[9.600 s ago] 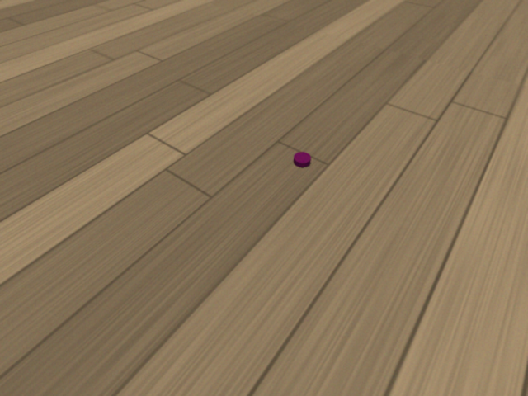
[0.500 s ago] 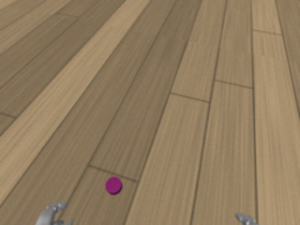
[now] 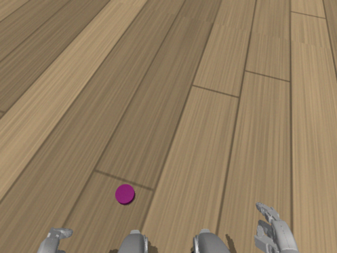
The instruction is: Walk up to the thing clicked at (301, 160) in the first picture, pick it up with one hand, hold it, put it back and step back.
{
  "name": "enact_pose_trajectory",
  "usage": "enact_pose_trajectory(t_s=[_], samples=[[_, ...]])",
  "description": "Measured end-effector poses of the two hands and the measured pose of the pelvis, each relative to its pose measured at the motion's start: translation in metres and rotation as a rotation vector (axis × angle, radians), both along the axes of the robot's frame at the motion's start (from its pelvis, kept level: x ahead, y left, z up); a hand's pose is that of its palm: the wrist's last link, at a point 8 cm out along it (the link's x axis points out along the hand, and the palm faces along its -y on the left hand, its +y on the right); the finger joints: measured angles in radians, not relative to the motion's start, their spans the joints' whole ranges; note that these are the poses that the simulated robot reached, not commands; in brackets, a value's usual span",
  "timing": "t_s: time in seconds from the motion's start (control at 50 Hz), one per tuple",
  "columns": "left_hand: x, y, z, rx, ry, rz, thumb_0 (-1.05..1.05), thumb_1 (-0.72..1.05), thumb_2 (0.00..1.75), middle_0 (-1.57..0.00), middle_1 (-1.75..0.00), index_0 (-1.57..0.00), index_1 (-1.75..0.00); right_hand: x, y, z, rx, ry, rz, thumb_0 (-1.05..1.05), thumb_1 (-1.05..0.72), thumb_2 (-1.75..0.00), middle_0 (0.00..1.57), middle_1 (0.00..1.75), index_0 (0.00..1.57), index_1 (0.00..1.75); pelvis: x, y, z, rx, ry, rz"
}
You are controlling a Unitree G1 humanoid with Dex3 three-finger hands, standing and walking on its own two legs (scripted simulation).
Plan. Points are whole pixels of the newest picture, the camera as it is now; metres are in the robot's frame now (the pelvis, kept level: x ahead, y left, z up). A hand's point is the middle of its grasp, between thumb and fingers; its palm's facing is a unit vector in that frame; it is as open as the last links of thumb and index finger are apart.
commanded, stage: rise first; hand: left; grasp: from above
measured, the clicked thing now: (125, 194) +0.42 +0.21 -0.67
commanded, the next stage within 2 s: none
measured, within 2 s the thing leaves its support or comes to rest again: neither
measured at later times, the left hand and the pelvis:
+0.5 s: hand (82, 241) +0.19 +0.27 -0.29, palm faces -0.41 -0.62 -0.67, open 14.1 cm; pelvis -0.03 -0.01 -0.14, yaw +0 degrees
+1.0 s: hand (96, 211) +0.30 +0.29 -0.44, palm faces -0.47 -0.20 -0.86, open 14.2 cm; pelvis -0.09 +0.00 -0.30, yaw -4 degrees
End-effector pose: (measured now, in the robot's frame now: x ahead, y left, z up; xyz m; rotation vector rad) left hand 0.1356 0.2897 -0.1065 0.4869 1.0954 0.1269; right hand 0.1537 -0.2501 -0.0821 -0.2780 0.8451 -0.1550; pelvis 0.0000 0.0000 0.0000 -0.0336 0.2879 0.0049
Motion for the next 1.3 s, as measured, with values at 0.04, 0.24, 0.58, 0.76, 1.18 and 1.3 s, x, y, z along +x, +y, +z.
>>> enact_pose_trajectory(t_s=[0.04,0.24,0.58,0.76,1.18,1.3], samples=[[-0.001,0.000,-0.002,0.010,0.005,-0.013,-0.01,-0.56,1.01,-0.07,-1.08,-0.05,-1.08,0.006,0.003,-0.003,0.003,-0.017,0.011,0.01,-0.90,-0.90,0.20,0.30,0.21,0.30,0.000,0.000,-0.004,-0.003,0.013,0.002],[-0.003,0.001,-0.027,0.061,0.014,-0.083,-0.01,-0.55,0.98,-0.07,-1.09,-0.07,-1.08,0.020,0.011,-0.032,0.022,-0.073,0.059,0.01,-0.90,-0.90,0.21,0.30,0.21,0.30,-0.006,-0.001,-0.037,-0.007,0.087,0.004],[0.088,0.009,-0.162,0.351,-0.149,-0.519,-0.01,-0.52,0.98,-0.06,-1.09,-0.06,-1.08,-0.010,-0.026,-0.196,-0.017,0.049,0.081,0.01,-0.87,-0.89,0.21,0.30,0.21,0.30,-0.045,-0.010,-0.176,0.000,0.283,-0.008],[0.131,0.010,-0.231,0.469,-0.186,-0.671,-0.01,-0.54,1.02,-0.07,-1.07,-0.07,-1.07,-0.077,-0.032,-0.288,-0.004,0.235,0.044,0.01,-0.88,-0.90,0.20,0.29,0.21,0.30,-0.074,-0.011,-0.247,-0.013,0.301,-0.023],[0.194,0.003,-0.313,0.613,-0.272,-0.955,0.00,-0.57,1.07,-0.07,-1.00,-0.06,-1.00,-0.183,-0.029,-0.336,-0.067,0.496,-0.058,0.01,-0.89,-0.90,0.21,0.29,0.21,0.30,-0.090,0.004,-0.321,-0.073,0.275,-0.040],[0.208,-0.002,-0.331,0.644,-0.283,-1.000,0.00,-0.57,1.06,-0.08,-0.97,-0.06,-0.98,-0.184,-0.028,-0.346,-0.073,0.530,-0.051,0.00,-0.90,-0.90,0.21,0.29,0.21,0.30,-0.087,0.005,-0.333,-0.077,0.287,-0.040]])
